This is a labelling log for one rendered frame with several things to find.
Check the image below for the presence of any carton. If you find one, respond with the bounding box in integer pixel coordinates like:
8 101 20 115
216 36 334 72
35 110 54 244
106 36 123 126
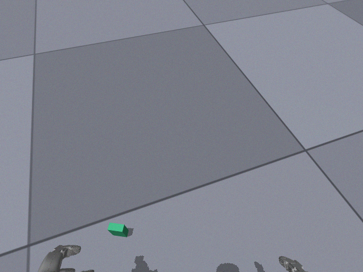
107 223 129 237

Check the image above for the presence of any left robot hand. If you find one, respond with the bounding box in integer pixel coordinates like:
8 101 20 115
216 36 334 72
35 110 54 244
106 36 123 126
38 245 94 272

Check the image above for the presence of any right robot hand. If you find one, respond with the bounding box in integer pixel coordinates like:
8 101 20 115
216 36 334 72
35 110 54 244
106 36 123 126
279 256 308 272

